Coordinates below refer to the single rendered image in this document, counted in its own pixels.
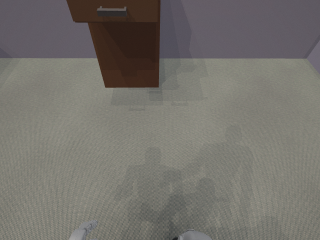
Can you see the handle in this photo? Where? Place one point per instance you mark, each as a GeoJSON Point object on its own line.
{"type": "Point", "coordinates": [112, 12]}

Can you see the drawer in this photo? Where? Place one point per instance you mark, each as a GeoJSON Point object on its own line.
{"type": "Point", "coordinates": [138, 11]}

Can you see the left robot hand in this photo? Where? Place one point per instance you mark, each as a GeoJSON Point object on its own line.
{"type": "Point", "coordinates": [84, 229]}

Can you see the robot right thigh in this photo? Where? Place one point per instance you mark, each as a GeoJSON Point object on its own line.
{"type": "Point", "coordinates": [193, 235]}

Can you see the cabinet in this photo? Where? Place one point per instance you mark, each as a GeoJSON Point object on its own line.
{"type": "Point", "coordinates": [128, 53]}

